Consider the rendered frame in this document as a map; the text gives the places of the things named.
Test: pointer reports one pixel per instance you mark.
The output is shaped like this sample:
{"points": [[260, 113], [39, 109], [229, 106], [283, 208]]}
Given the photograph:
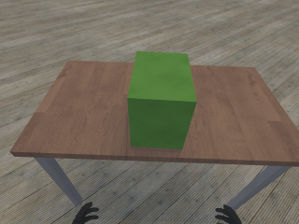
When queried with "carton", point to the carton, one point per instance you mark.
{"points": [[161, 100]]}

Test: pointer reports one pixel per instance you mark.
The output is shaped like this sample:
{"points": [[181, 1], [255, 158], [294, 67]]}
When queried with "right robot hand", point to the right robot hand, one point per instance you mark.
{"points": [[232, 217]]}

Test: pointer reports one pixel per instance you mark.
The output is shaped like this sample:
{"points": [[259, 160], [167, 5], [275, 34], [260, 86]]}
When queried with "left robot hand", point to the left robot hand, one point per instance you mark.
{"points": [[85, 210]]}

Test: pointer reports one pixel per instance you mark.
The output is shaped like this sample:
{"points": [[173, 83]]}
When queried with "table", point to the table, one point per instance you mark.
{"points": [[236, 120]]}

